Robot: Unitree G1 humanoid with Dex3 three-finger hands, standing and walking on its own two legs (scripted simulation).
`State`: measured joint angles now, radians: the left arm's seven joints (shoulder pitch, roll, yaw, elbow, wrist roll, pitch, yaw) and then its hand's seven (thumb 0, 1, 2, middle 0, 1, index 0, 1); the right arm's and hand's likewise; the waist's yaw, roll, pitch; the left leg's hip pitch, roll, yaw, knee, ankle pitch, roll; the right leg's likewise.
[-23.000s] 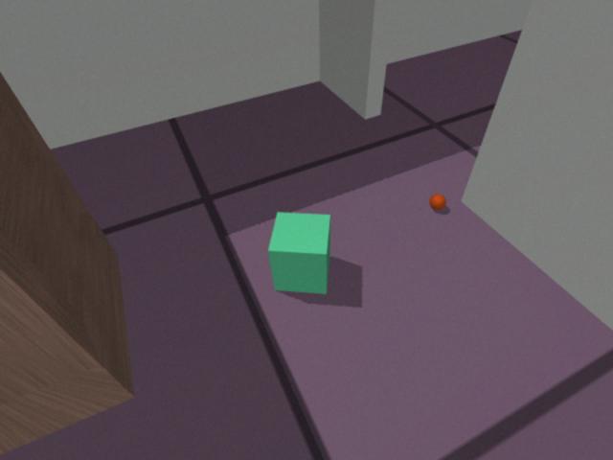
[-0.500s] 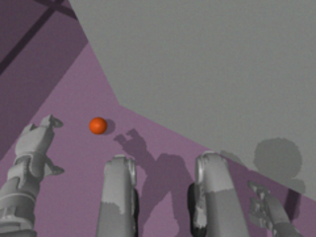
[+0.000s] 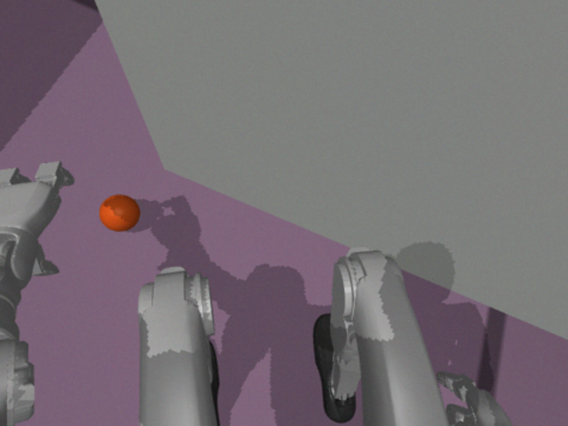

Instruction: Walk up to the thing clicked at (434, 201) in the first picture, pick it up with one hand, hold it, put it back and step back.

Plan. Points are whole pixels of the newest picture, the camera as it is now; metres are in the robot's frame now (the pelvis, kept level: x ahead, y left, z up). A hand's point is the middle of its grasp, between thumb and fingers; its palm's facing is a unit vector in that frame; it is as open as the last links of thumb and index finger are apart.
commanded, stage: rise first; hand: left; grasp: from above
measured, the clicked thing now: (120, 213) +0.48 +0.29 -0.32
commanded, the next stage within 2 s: approach in 0.94 s
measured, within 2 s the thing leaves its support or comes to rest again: neither
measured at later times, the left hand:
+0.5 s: hand (60, 220) +0.42 +0.34 -0.18, palm faces -0.45 -0.07 -0.89, open 14.0 cm
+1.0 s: hand (67, 218) +0.43 +0.34 -0.20, palm faces -0.45 -0.08 -0.89, open 14.1 cm
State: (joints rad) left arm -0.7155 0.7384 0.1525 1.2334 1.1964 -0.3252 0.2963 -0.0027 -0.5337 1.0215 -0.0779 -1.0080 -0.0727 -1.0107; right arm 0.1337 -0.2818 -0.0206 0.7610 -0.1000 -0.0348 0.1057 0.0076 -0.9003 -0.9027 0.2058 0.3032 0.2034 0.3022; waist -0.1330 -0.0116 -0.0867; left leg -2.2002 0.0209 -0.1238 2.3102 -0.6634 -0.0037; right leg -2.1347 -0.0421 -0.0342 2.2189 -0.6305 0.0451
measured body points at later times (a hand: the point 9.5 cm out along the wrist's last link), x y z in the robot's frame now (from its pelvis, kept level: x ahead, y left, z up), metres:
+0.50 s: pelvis +0.01 +0.00 -0.03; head +0.24 +0.07 +0.35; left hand +0.44 +0.34 -0.13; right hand +0.09 -0.28 -0.14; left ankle +0.09 +0.13 -0.33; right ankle +0.12 -0.14 -0.33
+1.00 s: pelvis +0.02 +0.00 -0.04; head +0.25 +0.08 +0.34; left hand +0.45 +0.34 -0.15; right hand +0.09 -0.28 -0.15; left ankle +0.09 +0.13 -0.33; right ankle +0.12 -0.14 -0.33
